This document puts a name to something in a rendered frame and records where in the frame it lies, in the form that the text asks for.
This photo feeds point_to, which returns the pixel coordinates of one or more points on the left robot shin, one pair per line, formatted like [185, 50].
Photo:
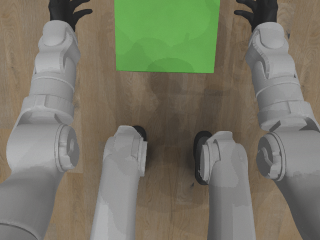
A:
[123, 129]

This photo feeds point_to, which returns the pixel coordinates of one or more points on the robot shin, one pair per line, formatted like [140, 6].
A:
[123, 129]
[228, 135]

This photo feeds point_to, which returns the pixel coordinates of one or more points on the carton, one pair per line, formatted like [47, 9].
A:
[166, 36]

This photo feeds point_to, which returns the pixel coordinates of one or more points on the robot right forearm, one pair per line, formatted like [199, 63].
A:
[275, 81]

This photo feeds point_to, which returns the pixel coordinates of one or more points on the right robot shin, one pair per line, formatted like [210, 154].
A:
[228, 135]

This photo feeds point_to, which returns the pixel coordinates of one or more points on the robot left upper arm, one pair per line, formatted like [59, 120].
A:
[38, 155]

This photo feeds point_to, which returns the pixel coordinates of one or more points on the robot right upper arm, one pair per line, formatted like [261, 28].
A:
[292, 160]

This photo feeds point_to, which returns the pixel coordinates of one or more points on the robot left forearm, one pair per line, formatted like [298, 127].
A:
[50, 99]

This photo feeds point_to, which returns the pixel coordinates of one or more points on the robot left hand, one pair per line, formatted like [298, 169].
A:
[62, 10]

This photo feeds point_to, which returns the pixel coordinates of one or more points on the robot right hand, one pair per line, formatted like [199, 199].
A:
[263, 11]

